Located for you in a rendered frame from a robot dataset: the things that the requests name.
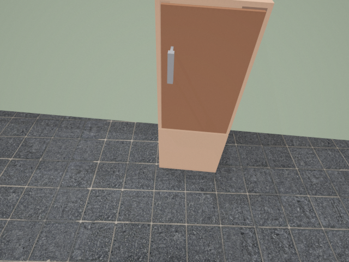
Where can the handle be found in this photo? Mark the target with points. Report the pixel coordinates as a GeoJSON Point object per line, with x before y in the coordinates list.
{"type": "Point", "coordinates": [170, 65]}

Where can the cupboard door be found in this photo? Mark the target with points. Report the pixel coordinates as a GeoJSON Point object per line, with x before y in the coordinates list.
{"type": "Point", "coordinates": [212, 47]}

